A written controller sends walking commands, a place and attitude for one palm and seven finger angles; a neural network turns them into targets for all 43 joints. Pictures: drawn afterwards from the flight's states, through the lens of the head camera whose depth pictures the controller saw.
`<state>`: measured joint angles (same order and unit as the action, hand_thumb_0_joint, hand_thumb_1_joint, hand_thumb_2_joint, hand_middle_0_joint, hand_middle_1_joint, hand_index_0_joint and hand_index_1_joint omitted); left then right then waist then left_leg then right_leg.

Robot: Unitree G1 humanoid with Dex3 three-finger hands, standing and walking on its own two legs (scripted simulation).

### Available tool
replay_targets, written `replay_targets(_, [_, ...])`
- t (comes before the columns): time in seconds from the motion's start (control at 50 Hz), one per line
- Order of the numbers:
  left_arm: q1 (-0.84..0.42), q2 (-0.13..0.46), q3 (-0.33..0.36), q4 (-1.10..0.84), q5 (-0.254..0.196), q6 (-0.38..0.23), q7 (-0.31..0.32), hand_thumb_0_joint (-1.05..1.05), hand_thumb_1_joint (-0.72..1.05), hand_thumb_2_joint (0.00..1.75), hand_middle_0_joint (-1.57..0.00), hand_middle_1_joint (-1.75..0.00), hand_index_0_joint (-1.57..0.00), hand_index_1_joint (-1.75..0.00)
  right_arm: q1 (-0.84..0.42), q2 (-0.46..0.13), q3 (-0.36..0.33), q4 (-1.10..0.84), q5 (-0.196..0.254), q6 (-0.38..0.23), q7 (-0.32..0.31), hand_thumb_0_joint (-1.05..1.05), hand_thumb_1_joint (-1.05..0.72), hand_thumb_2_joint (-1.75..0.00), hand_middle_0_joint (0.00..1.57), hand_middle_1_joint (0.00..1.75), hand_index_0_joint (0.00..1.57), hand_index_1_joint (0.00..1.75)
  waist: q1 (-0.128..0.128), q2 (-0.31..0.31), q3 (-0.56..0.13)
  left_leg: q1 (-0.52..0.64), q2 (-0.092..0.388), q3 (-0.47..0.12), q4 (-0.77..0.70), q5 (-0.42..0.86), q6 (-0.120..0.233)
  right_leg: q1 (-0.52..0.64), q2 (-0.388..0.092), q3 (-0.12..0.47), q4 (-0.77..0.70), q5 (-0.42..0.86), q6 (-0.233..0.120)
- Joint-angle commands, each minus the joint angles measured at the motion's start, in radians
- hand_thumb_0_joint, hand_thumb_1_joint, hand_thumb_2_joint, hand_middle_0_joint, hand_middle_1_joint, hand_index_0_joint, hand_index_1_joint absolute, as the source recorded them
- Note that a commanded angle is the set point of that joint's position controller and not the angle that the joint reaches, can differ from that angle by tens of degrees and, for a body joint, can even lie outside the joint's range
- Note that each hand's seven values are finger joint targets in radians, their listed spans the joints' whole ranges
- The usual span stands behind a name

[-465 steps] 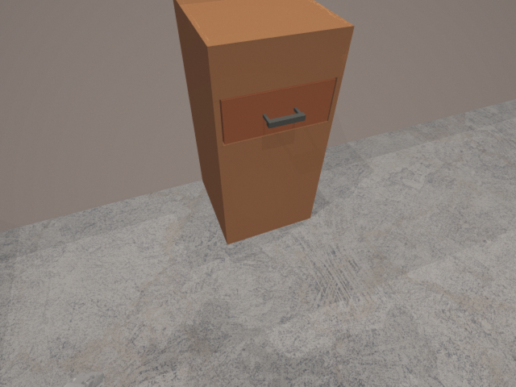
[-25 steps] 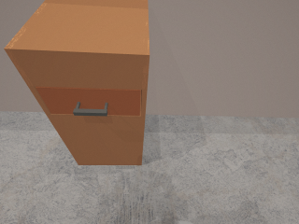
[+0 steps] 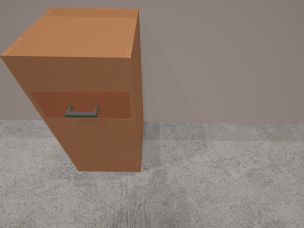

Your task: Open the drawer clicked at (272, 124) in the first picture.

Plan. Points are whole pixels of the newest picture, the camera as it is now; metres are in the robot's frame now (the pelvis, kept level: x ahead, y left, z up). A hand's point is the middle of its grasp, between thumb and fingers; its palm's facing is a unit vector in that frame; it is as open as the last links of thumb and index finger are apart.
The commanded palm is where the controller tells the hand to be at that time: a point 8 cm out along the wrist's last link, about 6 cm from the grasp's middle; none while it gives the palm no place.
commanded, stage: come to a stop and stand still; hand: left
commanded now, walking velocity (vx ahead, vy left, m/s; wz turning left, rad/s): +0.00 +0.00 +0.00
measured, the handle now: (82, 111) +0.56 +0.33 -0.10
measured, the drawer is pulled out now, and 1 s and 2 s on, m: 0.00 0.00 0.00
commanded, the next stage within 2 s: look again from close up in 0.20 s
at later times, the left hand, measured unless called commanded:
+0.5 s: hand out of the picture +0.01 +0.20 -0.17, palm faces +0.05 -0.98 -0.21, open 7.4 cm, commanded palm none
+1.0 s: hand out of the picture +0.04 +0.29 -0.15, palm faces +0.00 -0.95 -0.31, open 7.4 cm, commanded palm none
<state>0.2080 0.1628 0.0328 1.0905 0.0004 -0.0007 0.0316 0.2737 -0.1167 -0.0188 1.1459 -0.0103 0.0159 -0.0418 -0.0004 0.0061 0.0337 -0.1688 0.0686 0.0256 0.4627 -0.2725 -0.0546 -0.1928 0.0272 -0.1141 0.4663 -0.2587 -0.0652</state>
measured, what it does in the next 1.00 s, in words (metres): shifts its weight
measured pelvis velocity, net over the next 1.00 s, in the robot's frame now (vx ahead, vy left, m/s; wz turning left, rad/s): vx -0.02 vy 0.06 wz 0.00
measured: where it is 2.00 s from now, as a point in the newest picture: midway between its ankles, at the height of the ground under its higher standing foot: outside the picture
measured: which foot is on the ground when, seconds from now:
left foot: down 0.00-1.00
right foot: down 0.00-1.00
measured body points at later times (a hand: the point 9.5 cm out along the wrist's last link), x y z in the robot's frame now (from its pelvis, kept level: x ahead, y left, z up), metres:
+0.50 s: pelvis +0.00 +0.02 +0.00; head +0.00 +0.02 +0.45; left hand +0.01 +0.25 -0.16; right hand +0.00 -0.23 -0.16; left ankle -0.02 +0.15 -0.74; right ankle +0.00 -0.07 -0.74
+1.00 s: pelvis -0.02 +0.06 +0.00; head -0.03 +0.06 +0.45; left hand +0.04 +0.34 -0.13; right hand +0.05 -0.21 -0.14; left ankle -0.02 +0.15 -0.74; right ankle +0.00 -0.07 -0.74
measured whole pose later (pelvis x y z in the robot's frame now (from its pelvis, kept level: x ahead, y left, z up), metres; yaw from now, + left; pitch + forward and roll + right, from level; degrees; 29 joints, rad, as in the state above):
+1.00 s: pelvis -0.02 +0.06 +0.00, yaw +0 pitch -2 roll +0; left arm 0.20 0.29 0.01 1.03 0.02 0.00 0.01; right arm 0.19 -0.28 0.00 1.04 -0.02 0.00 0.00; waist 0.00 0.01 0.01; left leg -0.16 -0.02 0.06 0.42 -0.22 0.04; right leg -0.19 -0.06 -0.08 0.42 -0.19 0.02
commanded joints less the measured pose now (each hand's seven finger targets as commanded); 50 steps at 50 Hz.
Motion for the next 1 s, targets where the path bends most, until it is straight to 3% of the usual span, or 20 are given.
replay_targets(0.0, [0.069,0.086,0.005,-0.005,0.002,-0.009,0.002,0.0,0.9,0.9,-0.2,-0.3,-0.2,-0.3,0.05,-0.082,-0.009,-0.022,-0.002,-0.014,-0.002,0.0,-0.9,-0.9,0.2,0.3,0.2,0.3,0.007,0.043,0.008,-0.009,0.048,-0.029,-0.094,0.105,0.043,0.026,-0.146,0.169,-0.162,0.122,0.035])
replay_targets(0.04, [0.073,0.083,0.001,0.006,0.004,-0.007,0.0,0.0,0.9,0.9,-0.2,-0.3,-0.2,-0.3,0.056,-0.077,-0.009,-0.02,-0.005,-0.007,-0.001,0.0,-0.9,-0.9,0.2,0.3,0.2,0.3,0.002,-0.002,0.068,-0.01,0.035,-0.022,-0.103,0.055,0.045,-0.028,-0.146,0.186,-0.212,0.0,0.034])
replay_targets(0.1, [0.087,0.079,0.0,0.014,0.007,-0.006,0.0,0.0,0.9,0.9,-0.2,-0.3,-0.2,-0.3,0.077,-0.079,-0.007,-0.017,-0.006,-0.002,0.002,0.0,-0.9,-0.9,0.2,0.3,0.2,0.3,-0.004,-0.029,0.091,0.004,0.027,-0.012,-0.103,0.029,0.047,-0.072,-0.145,0.204,-0.253,-0.104,0.037])
replay_targets(0.14, [0.095,0.076,0.001,0.017,0.006,-0.008,0.001,0.0,0.9,0.9,-0.2,-0.3,-0.2,-0.3,0.092,-0.078,-0.006,-0.015,-0.007,-0.004,0.002,0.0,-0.9,-0.9,0.2,0.3,0.2,0.3,-0.006,-0.048,0.086,0.003,0.024,-0.01,-0.103,0.035,0.049,-0.069,-0.145,0.207,-0.258,-0.115,0.037])
replay_targets(0.26, [0.138,0.058,-0.001,0.03,0.005,-0.017,0.002,0.0,0.9,0.9,-0.2,-0.3,-0.2,-0.3,0.105,-0.074,0.0,-0.015,-0.005,-0.017,-0.001,0.0,-0.9,-0.9,0.2,0.3,0.2,0.3,-0.002,-0.011,0.047,0.012,0.031,-0.013,-0.114,0.075,0.051,-0.033,-0.143,0.194,-0.234,-0.031,0.031])
replay_targets(0.28, [0.122,0.227,-0.002,-0.074,0.025,-0.031,0.004,0.0,0.9,0.9,-0.2,-0.3,-0.2,-0.3,0.059,-0.206,-0.02,-0.16,-0.013,-0.009,0.013,0.0,-0.9,-0.9,0.2,0.3,0.2,0.3,-0.044,-0.063,0.16,-0.054,-0.001,-0.055,-0.029,0.096,0.056,-0.079,-0.128,0.199,-0.169,0.059,0.026])
replay_targets(0.3, [0.13,0.167,0.017,-0.066,0.014,-0.039,0.007,0.0,0.9,0.9,-0.2,-0.3,-0.2,-0.3,0.056,-0.202,-0.025,-0.167,-0.022,-0.027,0.004,0.0,-0.9,-0.9,0.2,0.3,0.2,0.3,-0.016,-0.01,-0.013,-0.047,0.016,-0.04,0.016,0.04,0.068,-0.039,-0.189,0.237,-0.139,0.012,0.007])
replay_targets(0.32, [0.134,0.173,0.026,-0.068,0.025,-0.043,0.008,0.0,0.9,0.9,-0.2,-0.3,-0.2,-0.3,0.071,-0.174,-0.032,-0.149,-0.022,-0.037,-0.004,0.0,-0.9,-0.9,0.2,0.3,0.2,0.3,-0.017,-0.002,-0.096,-0.056,-0.009,-0.031,0.044,0.072,0.07,0.035,-0.197,0.249,-0.144,0.116,-0.006])
replay_targets(0.34, [0.141,0.178,0.024,-0.083,0.022,-0.041,0.007,0.0,0.9,0.9,-0.2,-0.3,-0.2,-0.3,0.09,-0.171,-0.03,-0.151,-0.017,-0.038,-0.006,0.0,-0.9,-0.9,0.2,0.3,0.2,0.3,-0.012,-0.035,-0.128,-0.075,-0.025,-0.023,0.069,0.048,0.071,0.084,-0.21,0.247,-0.152,0.15,-0.01])
replay_targets(0.4, [0.133,0.149,0.023,-0.094,0.021,-0.032,0.009,0.0,0.9,0.9,-0.2,-0.3,-0.2,-0.3,0.102,-0.155,-0.024,-0.156,-0.014,-0.035,-0.003,0.0,-0.9,-0.9,0.2,0.3,0.2,0.3,-0.016,-0.088,-0.061,-0.102,-0.018,-0.013,0.07,0.051,0.088,0.039,-0.205,0.22,-0.144,0.118,-0.029])
replay_targets(0.46, [0.12,0.149,0.02,-0.104,0.016,-0.032,0.009,0.0,0.9,0.9,-0.2,-0.3,-0.2,-0.3,0.092,-0.18,-0.023,-0.154,-0.01,-0.043,-0.003,0.0,-0.9,-0.9,0.2,0.3,0.2,0.3,-0.017,-0.037,-0.006,-0.078,0.013,-0.039,0.005,0.159,0.093,0.01,-0.161,0.163,-0.082,0.22,-0.02])
replay_targets(0.48, [0.111,0.154,0.018,-0.106,0.015,-0.034,0.008,0.0,0.9,0.9,-0.2,-0.3,-0.2,-0.3,0.085,-0.194,-0.025,-0.155,-0.01,-0.046,-0.001,0.0,-0.9,-0.9,0.2,0.3,0.2,0.3,-0.01,0.015,-0.01,-0.058,0.026,-0.05,-0.009,0.206,0.093,0.012,-0.147,0.146,-0.06,0.244,-0.013])
replay_targets(0.52, [0.109,0.173,0.019,-0.111,0.013,-0.033,0.006,0.0,0.9,0.9,-0.2,-0.3,-0.2,-0.3,0.057,-0.222,-0.027,-0.16,-0.008,-0.05,-0.001,0.0,-0.9,-0.9,0.2,0.3,0.2,0.3,0.001,0.04,-0.005,-0.063,0.044,-0.061,-0.013,0.286,0.093,0.023,-0.139,0.125,-0.029,0.298,0.0])
replay_targets(0.56, [0.096,0.186,0.018,-0.114,0.012,-0.029,0.005,0.0,0.9,0.9,-0.2,-0.3,-0.2,-0.3,0.033,-0.238,-0.025,-0.165,-0.008,-0.048,-0.001,0.0,-0.9,-0.9,0.2,0.3,0.2,0.3,0.003,0.026,0.0,-0.074,0.05,-0.064,-0.025,0.283,0.092,0.033,-0.14,0.121,-0.028,0.29,0.006])
replay_targets(0.58, [0.078,0.196,0.016,-0.118,0.012,-0.029,0.004,0.0,0.9,0.9,-0.2,-0.3,-0.2,-0.3,0.017,-0.253,-0.027,-0.167,-0.008,-0.05,0.003,0.0,-0.9,-0.9,0.2,0.3,0.2,0.3,0.005,0.057,-0.004,-0.07,0.05,-0.071,-0.038,0.29,0.091,0.039,-0.139,0.124,-0.028,0.28,0.008])
replay_targets(0.7, [0.011,0.235,0.011,-0.131,0.014,-0.019,-0.003,0.0,0.9,0.9,-0.2,-0.3,-0.2,-0.3,-0.057,-0.305,-0.023,-0.181,-0.011,-0.05,0.015,0.0,-0.9,-0.9,0.2,0.3,0.2,0.3,0.012,0.048,0.021,-0.109,0.061,-0.109,-0.121,0.151,0.096,0.043,-0.135,0.122,-0.063,0.138,0.032])
replay_targets(0.8, [-0.017,0.251,0.007,-0.131,0.017,-0.014,-0.008,0.0,0.9,0.9,-0.2,-0.3,-0.2,-0.3,-0.092,-0.333,-0.023,-0.184,-0.013,-0.047,0.025,0.0,-0.9,-0.9,0.2,0.3,0.2,0.3,0.011,0.016,0.012,-0.108,0.066,-0.132,-0.178,0.035,0.097,0.044,-0.136,0.121,-0.081,0.093,0.045])
replay_targets(0.86, [-0.025,0.263,0.005,-0.129,0.018,-0.015,-0.011,0.0,0.9,0.9,-0.2,-0.3,-0.2,-0.3,-0.107,-0.348,-0.023,-0.184,-0.012,-0.048,0.028,0.0,-0.9,-0.9,0.2,0.3,0.2,0.3,0.008,0.005,0.002,-0.093,0.065,-0.13,-0.19,0.034,0.094,0.045,-0.139,0.123,-0.088,0.11,0.048])
replay_targets(0.92, [-0.019,0.257,0.0,-0.119,0.018,-0.014,-0.01,0.0,0.9,0.9,-0.2,-0.3,-0.2,-0.3,-0.103,-0.341,-0.018,-0.172,-0.01,-0.045,0.031,0.0,-0.9,-0.9,0.2,0.3,0.2,0.3,0.005,-0.01,-0.023,-0.079,0.064,-0.129,-0.195,0.025,0.092,0.054,-0.145,0.121,-0.099,0.103,0.053])
replay_targets(0.98, [0.03,0.197,-0.014,-0.093,0.021,-0.004,-0.007,0.0,0.9,0.9,-0.2,-0.3,-0.2,-0.3,-0.056,-0.274,0.0,-0.145,-0.014,-0.029,0.036,0.0,-0.9,-0.9,0.2,0.3,0.2,0.3,0.001,-0.001,-0.034,-0.073,0.046,-0.108,-0.183,-0.086,0.085,0.051,-0.148,0.112,-0.095,0.002,0.057])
